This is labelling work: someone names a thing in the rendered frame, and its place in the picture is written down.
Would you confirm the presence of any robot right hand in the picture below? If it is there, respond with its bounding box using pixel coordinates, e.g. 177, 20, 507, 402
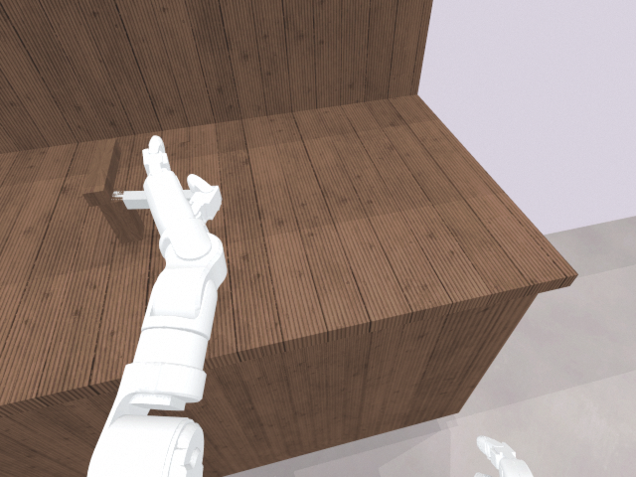
474, 435, 533, 477

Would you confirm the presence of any robot left hand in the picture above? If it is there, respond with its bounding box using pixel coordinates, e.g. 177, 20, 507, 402
142, 135, 222, 237

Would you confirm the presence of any tap lever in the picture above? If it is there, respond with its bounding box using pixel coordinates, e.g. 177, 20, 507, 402
112, 186, 222, 211

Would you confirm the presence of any counter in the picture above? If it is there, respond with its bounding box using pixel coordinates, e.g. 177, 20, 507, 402
0, 0, 578, 477

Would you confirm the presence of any robot left upper arm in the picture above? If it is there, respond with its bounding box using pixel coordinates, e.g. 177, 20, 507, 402
89, 414, 204, 477

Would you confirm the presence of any robot left forearm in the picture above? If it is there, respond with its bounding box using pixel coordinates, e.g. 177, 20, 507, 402
87, 219, 228, 477

